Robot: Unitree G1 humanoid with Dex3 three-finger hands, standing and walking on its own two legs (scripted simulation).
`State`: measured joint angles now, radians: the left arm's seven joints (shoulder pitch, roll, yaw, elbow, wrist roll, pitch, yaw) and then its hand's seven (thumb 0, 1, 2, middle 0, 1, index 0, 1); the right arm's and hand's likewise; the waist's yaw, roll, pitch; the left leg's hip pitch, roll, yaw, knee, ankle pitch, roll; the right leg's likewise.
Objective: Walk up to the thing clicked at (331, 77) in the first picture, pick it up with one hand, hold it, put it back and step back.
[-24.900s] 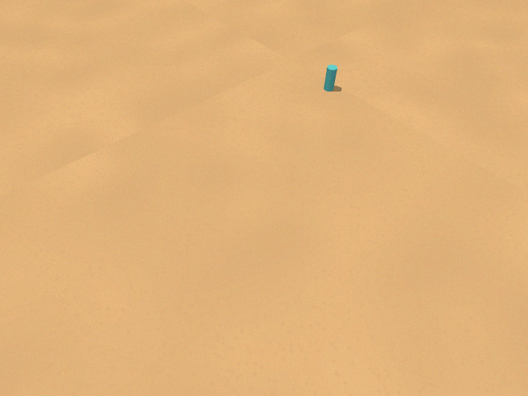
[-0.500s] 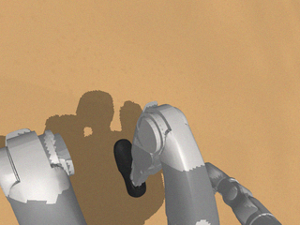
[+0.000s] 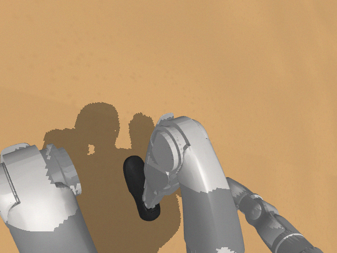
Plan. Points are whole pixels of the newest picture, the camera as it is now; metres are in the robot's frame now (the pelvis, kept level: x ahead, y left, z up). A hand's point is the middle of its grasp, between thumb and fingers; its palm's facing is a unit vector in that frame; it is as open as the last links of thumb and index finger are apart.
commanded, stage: open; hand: left
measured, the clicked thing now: out of the picture +0.43 +0.33 -0.21
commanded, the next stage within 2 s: withdraw in 0.40 s
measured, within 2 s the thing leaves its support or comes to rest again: neither
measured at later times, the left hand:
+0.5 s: hand out of the picture +0.43 +0.33 -0.17, palm faces +0.50 -0.87 +0.00, open 14.8 cm
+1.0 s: hand out of the picture +0.39 +0.41 -0.09, palm faces +0.48 -0.88 -0.04, open 17.6 cm
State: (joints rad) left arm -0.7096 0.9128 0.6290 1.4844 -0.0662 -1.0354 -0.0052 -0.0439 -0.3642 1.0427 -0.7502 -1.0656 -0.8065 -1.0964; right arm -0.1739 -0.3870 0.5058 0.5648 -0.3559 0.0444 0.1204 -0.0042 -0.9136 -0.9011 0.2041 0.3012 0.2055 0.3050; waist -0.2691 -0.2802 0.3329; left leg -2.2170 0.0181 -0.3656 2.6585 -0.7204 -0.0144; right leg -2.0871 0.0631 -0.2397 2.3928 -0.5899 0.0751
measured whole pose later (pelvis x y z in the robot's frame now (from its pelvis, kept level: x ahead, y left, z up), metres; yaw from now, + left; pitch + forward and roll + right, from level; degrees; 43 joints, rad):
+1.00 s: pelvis +0.00 +0.00 +0.02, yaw +2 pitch +19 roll -16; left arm -0.62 0.86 0.60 1.21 -0.19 -0.80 -0.21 -0.01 -0.61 0.04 -0.06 -0.07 -0.08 -0.06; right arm -0.05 -0.38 0.38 0.59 -0.23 0.08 0.09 0.00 -0.90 -0.90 0.21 0.30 0.21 0.31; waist -0.18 -0.16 0.16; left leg -2.24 0.03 -0.29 2.57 -0.70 0.02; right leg -2.10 0.04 -0.20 2.34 -0.61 0.06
